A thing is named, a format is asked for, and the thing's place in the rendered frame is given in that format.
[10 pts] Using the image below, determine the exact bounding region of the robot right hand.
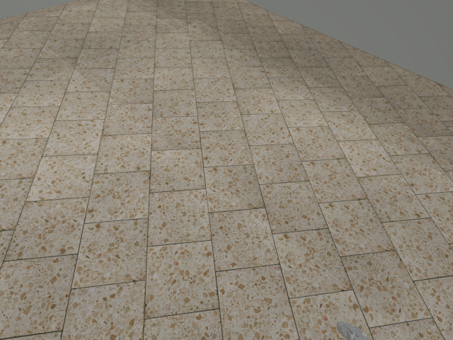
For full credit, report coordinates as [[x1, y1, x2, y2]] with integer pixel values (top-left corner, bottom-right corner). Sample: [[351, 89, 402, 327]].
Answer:
[[337, 322, 371, 340]]

